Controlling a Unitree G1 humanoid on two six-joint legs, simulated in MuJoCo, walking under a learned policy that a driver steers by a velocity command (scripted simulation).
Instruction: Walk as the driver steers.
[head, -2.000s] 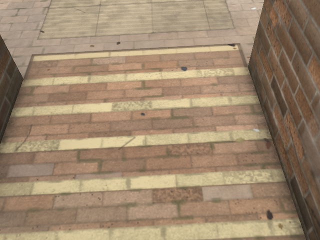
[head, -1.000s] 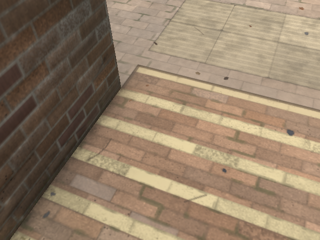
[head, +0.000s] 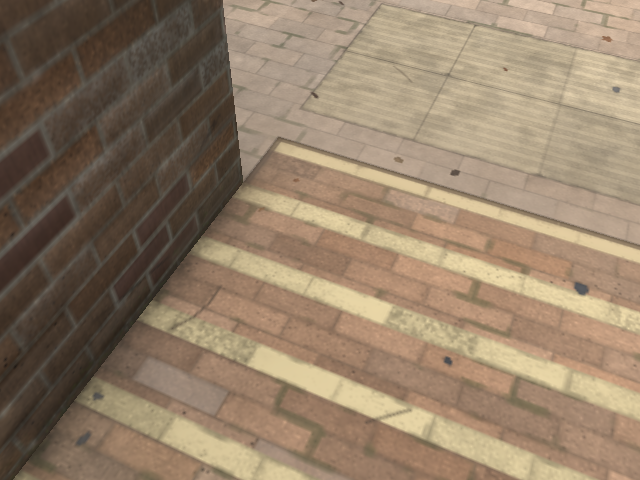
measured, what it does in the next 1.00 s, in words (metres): walks ahead: right foot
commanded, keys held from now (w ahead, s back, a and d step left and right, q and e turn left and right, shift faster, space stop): no key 0.20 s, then w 0.80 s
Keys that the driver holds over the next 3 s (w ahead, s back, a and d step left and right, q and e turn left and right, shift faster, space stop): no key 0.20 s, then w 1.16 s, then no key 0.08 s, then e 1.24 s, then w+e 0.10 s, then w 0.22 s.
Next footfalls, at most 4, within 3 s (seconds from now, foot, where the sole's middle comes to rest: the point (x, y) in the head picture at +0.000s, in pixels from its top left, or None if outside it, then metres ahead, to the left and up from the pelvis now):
0.60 right None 0.14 -0.18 -0.78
1.10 left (313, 468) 0.53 0.05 -0.78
1.58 right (418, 350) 0.82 -0.18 -0.78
2.06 left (326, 343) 0.83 0.04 -0.78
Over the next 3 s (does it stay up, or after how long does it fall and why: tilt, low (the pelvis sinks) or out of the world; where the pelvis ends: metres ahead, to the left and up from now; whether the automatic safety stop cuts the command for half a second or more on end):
stays up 0.78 -0.12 0.00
